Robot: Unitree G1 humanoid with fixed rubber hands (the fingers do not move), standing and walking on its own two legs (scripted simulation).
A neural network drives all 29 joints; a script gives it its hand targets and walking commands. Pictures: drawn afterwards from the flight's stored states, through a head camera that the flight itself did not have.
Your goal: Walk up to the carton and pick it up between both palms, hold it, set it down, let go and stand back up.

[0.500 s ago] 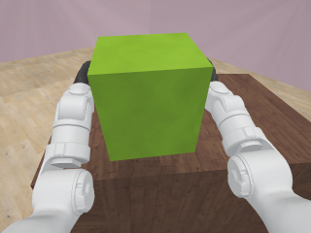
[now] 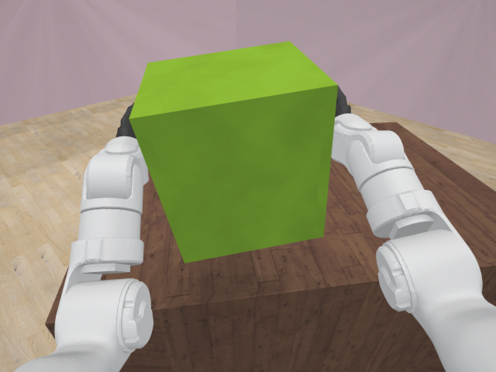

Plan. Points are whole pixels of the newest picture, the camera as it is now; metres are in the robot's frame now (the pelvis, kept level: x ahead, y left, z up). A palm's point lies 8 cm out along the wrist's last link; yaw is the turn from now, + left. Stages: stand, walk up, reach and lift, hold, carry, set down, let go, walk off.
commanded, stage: reach and lift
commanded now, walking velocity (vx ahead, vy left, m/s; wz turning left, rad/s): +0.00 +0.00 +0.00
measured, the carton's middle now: (237, 151) +0.38 +0.00 +0.25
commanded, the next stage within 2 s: hold in 0.46 s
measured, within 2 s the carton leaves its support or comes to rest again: neither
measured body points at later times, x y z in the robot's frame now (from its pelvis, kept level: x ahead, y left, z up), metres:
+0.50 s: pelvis +0.00 -0.01 +0.00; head -0.09 +0.01 +0.44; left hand +0.38 +0.15 +0.29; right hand +0.39 -0.16 +0.32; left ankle +0.04 +0.10 -0.75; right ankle -0.02 -0.11 -0.75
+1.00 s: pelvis -0.01 -0.01 +0.00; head -0.10 +0.01 +0.44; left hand +0.38 +0.16 +0.30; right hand +0.38 -0.16 +0.33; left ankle +0.04 +0.10 -0.75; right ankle -0.02 -0.11 -0.75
